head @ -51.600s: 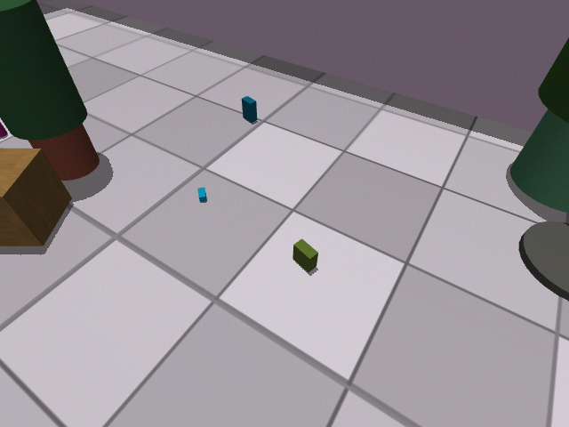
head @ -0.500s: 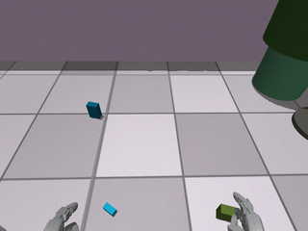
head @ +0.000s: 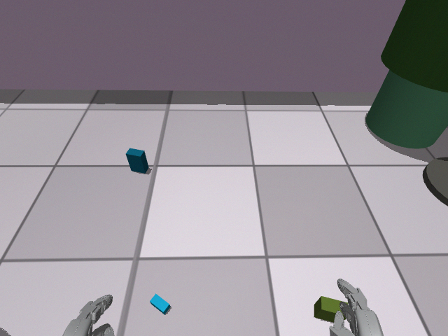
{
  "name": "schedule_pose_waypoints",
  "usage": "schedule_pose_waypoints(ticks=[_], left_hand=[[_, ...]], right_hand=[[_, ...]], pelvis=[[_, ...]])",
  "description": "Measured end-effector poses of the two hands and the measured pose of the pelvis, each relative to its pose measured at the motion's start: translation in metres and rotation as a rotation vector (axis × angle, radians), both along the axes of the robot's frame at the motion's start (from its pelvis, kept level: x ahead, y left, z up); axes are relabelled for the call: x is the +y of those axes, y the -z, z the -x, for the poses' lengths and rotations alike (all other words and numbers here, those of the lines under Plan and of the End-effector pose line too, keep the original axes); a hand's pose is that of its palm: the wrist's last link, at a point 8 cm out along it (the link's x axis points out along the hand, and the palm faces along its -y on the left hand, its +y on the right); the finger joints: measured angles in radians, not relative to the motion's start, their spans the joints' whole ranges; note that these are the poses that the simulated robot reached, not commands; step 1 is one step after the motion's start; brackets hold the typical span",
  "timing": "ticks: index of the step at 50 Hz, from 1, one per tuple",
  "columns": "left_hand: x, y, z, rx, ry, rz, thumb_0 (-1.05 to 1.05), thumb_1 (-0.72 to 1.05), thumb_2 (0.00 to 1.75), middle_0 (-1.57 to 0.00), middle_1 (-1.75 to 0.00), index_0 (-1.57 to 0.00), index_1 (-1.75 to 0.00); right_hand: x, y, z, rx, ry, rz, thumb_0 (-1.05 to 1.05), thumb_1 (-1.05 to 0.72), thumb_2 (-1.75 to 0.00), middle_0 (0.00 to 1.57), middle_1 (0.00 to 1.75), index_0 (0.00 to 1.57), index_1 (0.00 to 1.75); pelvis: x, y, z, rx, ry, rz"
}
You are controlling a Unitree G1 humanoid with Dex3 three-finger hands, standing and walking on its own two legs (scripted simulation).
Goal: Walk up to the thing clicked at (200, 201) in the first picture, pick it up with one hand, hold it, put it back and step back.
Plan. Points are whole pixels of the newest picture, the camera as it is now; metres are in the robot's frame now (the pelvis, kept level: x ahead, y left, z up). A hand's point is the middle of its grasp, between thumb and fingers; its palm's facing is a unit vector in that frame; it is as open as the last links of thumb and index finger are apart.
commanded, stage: stand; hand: left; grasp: from above
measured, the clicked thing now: (160, 304) +0.43 +0.23 -0.70
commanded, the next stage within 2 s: none
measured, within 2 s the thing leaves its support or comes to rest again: neither
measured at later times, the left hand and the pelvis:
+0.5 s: hand out of the picture +0.07 +0.24 -0.11, palm faces +0.03 -0.94 -0.34, open 7.4 cm; pelvis +0.00 +0.00 +0.04, yaw +0 degrees
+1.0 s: hand out of the picture +0.04 +0.25 -0.10, palm faces +0.03 -0.94 -0.34, open 7.4 cm; pelvis -0.01 +0.00 +0.07, yaw +1 degrees
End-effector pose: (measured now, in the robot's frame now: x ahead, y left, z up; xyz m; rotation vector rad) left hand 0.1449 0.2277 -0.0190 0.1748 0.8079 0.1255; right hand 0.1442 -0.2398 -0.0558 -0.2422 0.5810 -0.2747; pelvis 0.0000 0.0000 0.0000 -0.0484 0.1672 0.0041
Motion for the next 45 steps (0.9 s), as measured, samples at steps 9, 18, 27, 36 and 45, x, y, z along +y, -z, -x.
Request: schedule_pose_waypoints(ticks=[9, 18, 27, 36, 45], left_hand=[[0.013, 0.016, -0.004, -0.043, 0.042, -0.093, 0.01, 0.9, 0.9, -0.21, -0.3, -0.2, -0.3], [0.05, 0.045, 0.04, 0.168, -0.021, -0.135, 0.01, 0.9, 0.9, -0.21, -0.3, -0.2, -0.3], [0.057, 0.052, 0.091, 0.353, -0.085, -0.12, 0.01, 0.91, 0.9, -0.21, -0.3, -0.2, -0.3], [0.055, 0.05, 0.111, 0.431, -0.108, -0.1, 0.01, 0.91, 0.9, -0.21, -0.3, -0.2, -0.3], [0.061, 0.044, 0.112, 0.447, -0.112, -0.114, 0.01, 0.9, 0.9, -0.21, -0.3, -0.2, -0.3]], right_hand=[[-0.005, 0.017, 0.009, 0.223, -0.136, 0.045, 0.01, -0.9, -0.89, 0.2, 0.3, 0.21, 0.3], [-0.032, 0.018, 0.046, 0.468, -0.084, 0.007, 0.01, -0.9, -0.89, 0.2, 0.3, 0.21, 0.31], [-0.033, 0.014, 0.063, 0.568, -0.031, -0.021, 0.01, -0.9, -0.89, 0.2, 0.3, 0.2, 0.3], [-0.025, 0.009, 0.068, 0.605, -0.019, -0.047, 0.01, -0.9, -0.89, 0.2, 0.3, 0.21, 0.3], [-0.029, 0.005, 0.075, 0.628, -0.002, -0.052, 0.01, -0.9, -0.89, 0.2, 0.3, 0.21, 0.3]], pelvis=[[-0.001, -0.008, 0.01, -0.085, -0.001, -0.028], [0.002, -0.029, 0.009, -0.154, 0.003, -0.045], [0.005, -0.046, 0.003, -0.193, -0.006, -0.04], [0.006, -0.058, 0.002, -0.224, -0.01, -0.041], [0.006, -0.064, 0.005, -0.238, -0.011, -0.044]])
